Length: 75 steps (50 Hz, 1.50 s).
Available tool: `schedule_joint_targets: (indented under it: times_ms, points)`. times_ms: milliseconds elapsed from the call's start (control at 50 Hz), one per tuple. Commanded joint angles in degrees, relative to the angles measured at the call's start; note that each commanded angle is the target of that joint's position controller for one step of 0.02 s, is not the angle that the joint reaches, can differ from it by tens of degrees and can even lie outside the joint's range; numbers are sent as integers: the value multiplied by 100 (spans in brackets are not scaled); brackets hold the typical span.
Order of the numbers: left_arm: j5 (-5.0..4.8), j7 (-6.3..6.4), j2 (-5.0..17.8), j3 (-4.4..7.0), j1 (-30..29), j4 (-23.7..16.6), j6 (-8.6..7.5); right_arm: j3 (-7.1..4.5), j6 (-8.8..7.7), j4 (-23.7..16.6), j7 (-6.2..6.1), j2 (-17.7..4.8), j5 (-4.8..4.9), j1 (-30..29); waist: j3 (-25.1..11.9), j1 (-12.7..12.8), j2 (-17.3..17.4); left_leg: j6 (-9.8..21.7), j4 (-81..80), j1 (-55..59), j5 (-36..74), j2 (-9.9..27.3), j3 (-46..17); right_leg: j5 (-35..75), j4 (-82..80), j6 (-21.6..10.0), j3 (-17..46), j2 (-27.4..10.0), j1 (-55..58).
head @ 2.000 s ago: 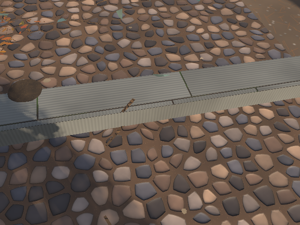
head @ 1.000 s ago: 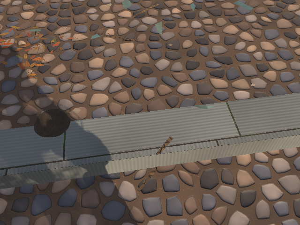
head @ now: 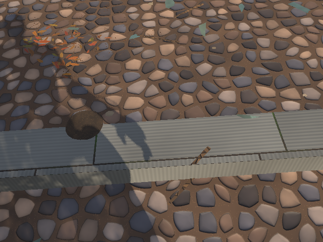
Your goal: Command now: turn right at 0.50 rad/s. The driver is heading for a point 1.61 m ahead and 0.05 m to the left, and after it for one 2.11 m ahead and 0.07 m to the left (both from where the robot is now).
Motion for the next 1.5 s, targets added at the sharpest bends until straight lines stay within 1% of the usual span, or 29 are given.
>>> schedule_joint_targets:
  times_ms: [20,60,100,160,320,400,440,480,500,520,580,660,740,800,820,840,860,880,920,960,1040,1200,1260,1280,1300,1320,1360,1420,1500]
  points:
    - [33,85,1637,433,953,-178,-113,-33,52,-725,-74,-358,-16,-503,-459,431,-1302,-197,2234,-1664,-1500,-377,-1076,2922,-1701,-1575,3200,-2411,803]
    - [-38,151,1051,267,101,-342,-56,-87,16,-540,-6,-491,118,-251,-141,-33,-733,-165,2300,-1640,-379,-180,-1304,2198,-1671,-1137,2159,-1534,535]
    - [-80,178,875,210,-155,-466,-61,-131,-16,-427,56,-607,-43,-39,-383,-96,-847,-224,2380,-1578,94,-255,-1236,2813,-1535,-941,1833,-1148,820]
    - [-93,127,1015,252,133,-420,-107,-108,23,-463,95,-491,10,17,-603,-28,-615,-331,2336,-1587,230,-309,-1264,3040,-1432,-951,1885,-1113,1051]
    - [37,174,996,187,359,-358,-120,-60,54,-531,30,-435,59,-124,-512,188,-869,-297,1149,-1216,22,-325,-1246,2444,-1453,-1022,2233,-1165,943]
    - [112,213,640,-27,32,-282,-171,44,35,-338,31,-243,108,101,-609,93,-853,-130,17,43,52,-350,-1146,2372,-1441,-850,1938,-1088,413]
    - [82,252,710,-67,-94,-183,-174,74,9,-216,18,-203,121,277,-541,-68,-776,-35,-944,708,541,-456,-1064,2232,-1272,-690,1843,-1043,184]
    - [46,293,803,-58,-27,-136,-194,58,-124,-226,-11,-472,42,282,-514,-97,-357,93,-1977,1309,1624,-85,-1714,1858,-927,-285,1706,-833,-87]
    - [59,296,734,-57,113,-203,-201,20,-203,-299,-19,-862,-25,343,-660,57,308,281,-2151,1418,2493,762,-2779,1172,-284,-109,1276,-398,-229]
    - [-4,320,640,-59,142,-144,-136,-46,-202,-231,49,-1104,108,94,-410,215,901,904,-2045,761,3237,1173,-3279,23,-384,44,738,161,-175]
    - [-15,341,714,-17,-125,-74,-119,-32,-191,-255,143,-822,88,128,-398,-27,850,1063,-2075,810,2945,940,-3392,-652,377,167,507,317,-368]
    - [-34,298,563,-16,-280,-193,-132,-193,-99,-162,68,-968,108,327,-514,-102,511,1178,-1977,1135,3009,748,-3370,-1002,1310,373,564,229,-1051]
    - [-67,323,516,-45,-246,-281,-178,-288,14,-225,115,-934,82,145,-701,-130,662,1043,-1876,938,2778,491,-3410,-738,716,445,453,262,-720]
    - [-59,373,525,-39,360,-176,-226,-334,88,-348,168,-949,119,-285,-804,210,664,663,-1573,296,2280,159,-3415,150,-921,330,333,349,419]
    - [-3,425,774,24,498,-150,-252,-302,75,-412,165,-807,144,-279,-776,220,328,355,-1283,-247,1454,-133,-3255,225,-1590,237,701,-18,939]
    - [97,475,1306,119,483,-237,-242,-203,37,-463,174,-369,133,52,-779,41,-983,60,-133,-985,28,-795,-2489,-487,-2248,-50,2210,-1495,1337]
    - [136,436,1726,206,-18,-413,-199,-232,36,-499,107,-503,70,12,-477,-1,-1641,-44,910,-1456,-1038,-1234,-1658,-164,-2350,-712,3131,-2372,479]
    - [168,393,1319,109,-68,-465,-213,-303,41,-437,96,-845,-14,-24,-323,-63,-992,-9,1776,-1271,-919,-835,-1852,553,-2180,-948,2892,-2352,158]
    - [90,367,818,-36,-489,-588,-258,-334,93,-191,184,-774,19,317,-221,-353,-705,-33,2468,-1190,-348,-765,-1722,1636,-1859,-716,1689,-1652,186]
    - [59,405,831,-37,-335,-585,-300,-302,142,-150,303,-699,2,383,-359,-269,-949,-179,2626,-1363,-135,-719,-1505,2666,-1595,-650,1082,-1382,680]
    - [55,388,929,23,381,-393,-283,-217,187,-370,392,-581,48,-141,-468,168,-980,-360,2038,-1564,-217,-656,-1352,3454,-1337,-853,909,-1592,1487]
    - [68,204,1053,77,289,-189,-260,-36,173,-421,270,-349,136,-170,-579,143,-1280,-50,-15,-84,-334,-707,-887,3964,-926,-886,701,-1629,1004]
    - [0,194,968,57,228,-74,-196,12,28,-280,185,-382,30,168,-660,-169,-797,147,-2262,1305,1580,-456,-1153,3011,-371,-319,473,-1384,285]
    - [26,168,596,-49,389,-197,-193,-24,-69,-296,139,-783,-94,341,-1002,-92,328,322,-2517,2217,2342,811,-2608,1233,499,21,112,-975,-524]
    - [-28,223,311,-136,282,-258,-109,-43,-116,-272,94,-1039,26,151,-747,-93,1085,1152,-2233,1446,3935,1690,-3296,-1385,669,203,2,-285,-744]
    - [-12,268,607,-74,182,-143,-20,23,-159,-219,84,-722,53,123,-636,-168,589,1440,-2185,1283,3731,1566,-3089,-1534,1212,246,378,-402,-611]
    - [-72,204,529,-86,365,131,3,256,-195,-208,19,-163,4,-465,-369,133,439,1078,-2333,977,3161,995,-2272,-1027,1093,278,589,-409,-444]
    - [19,159,675,-9,478,339,-7,200,-209,-74,-84,-492,51,-355,-431,93,542,965,-2027,1190,4128,765,-1714,-747,1392,386,486,-129,-456]
    - [84,44,745,56,-30,155,-11,17,-144,98,-43,-762,21,285,-109,-299,592,1174,-2943,1499,-298,1091,-2331,-739,2031,385,375,-245,-1647]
